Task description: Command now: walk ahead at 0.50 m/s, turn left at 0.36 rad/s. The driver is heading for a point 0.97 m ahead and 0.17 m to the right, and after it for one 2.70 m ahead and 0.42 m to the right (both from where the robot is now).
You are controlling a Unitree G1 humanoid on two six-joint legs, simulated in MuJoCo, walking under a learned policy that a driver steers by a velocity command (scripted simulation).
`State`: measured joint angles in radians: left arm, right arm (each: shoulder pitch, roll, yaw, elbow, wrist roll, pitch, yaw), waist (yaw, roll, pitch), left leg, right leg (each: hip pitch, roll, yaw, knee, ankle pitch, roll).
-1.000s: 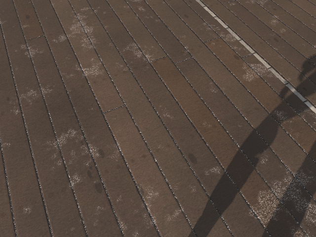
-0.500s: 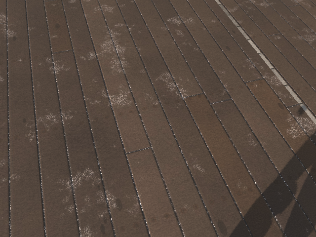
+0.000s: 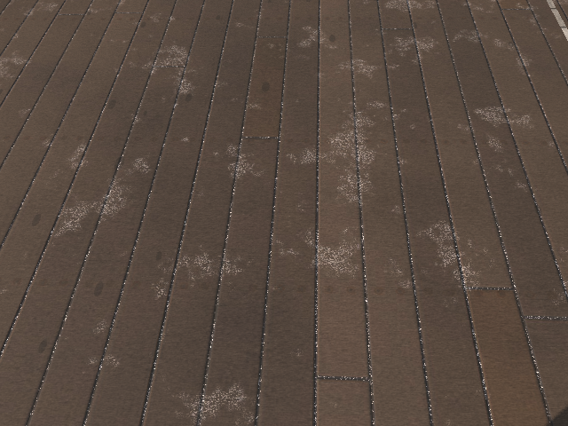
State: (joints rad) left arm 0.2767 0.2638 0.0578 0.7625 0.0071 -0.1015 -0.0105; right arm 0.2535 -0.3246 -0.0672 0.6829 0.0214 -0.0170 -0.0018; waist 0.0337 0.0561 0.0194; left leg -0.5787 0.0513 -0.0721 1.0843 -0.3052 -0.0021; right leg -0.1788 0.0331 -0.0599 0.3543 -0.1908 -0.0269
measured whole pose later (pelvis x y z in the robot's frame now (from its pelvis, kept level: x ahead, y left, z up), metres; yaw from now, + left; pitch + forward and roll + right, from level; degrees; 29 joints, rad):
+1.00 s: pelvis +0.52 -0.04 +0.00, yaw -21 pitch +1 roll +1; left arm 0.28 0.28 0.07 0.75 -0.01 -0.05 -0.02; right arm 0.14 -0.30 -0.07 0.74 0.00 -0.10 0.00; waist 0.03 0.02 0.06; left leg -0.55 0.10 -0.07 1.07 -0.31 -0.02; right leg -0.26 0.10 0.04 0.41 -0.16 -0.09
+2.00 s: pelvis +0.88 -0.17 +0.00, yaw -14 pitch +1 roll +0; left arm 0.11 0.26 0.05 0.73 0.02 0.00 0.03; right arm 0.20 -0.33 -0.08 0.73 0.02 0.06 -0.03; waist 0.00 0.03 0.06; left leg -0.50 0.04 -0.03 0.96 -0.40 -0.09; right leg -0.29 -0.02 -0.08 0.41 -0.14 -0.02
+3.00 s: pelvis +0.91 -0.15 -0.01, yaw -1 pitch +0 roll +1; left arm 0.13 0.31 0.05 0.76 -0.02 0.01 0.00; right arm 0.20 -0.30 -0.08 0.72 -0.01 0.03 -0.04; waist 0.01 -0.03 0.05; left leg -0.23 -0.02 -0.01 0.54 -0.31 -0.01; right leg -0.33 0.04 0.14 0.63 -0.30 0.00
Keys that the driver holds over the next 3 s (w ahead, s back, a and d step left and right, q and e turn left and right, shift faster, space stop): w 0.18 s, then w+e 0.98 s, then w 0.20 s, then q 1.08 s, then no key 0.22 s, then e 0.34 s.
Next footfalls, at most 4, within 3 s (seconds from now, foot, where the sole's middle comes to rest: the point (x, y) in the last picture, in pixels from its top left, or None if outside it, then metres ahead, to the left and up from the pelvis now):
0.28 left None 0.31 0.16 -0.78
0.80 right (368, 396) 0.57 -0.12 -0.78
1.28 left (332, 276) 0.91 -0.04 -0.78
1.72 right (425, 267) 0.94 -0.31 -0.78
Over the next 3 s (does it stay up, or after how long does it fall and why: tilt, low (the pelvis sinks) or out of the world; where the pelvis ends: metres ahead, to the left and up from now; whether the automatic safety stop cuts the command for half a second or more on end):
stays up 0.91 -0.15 -0.01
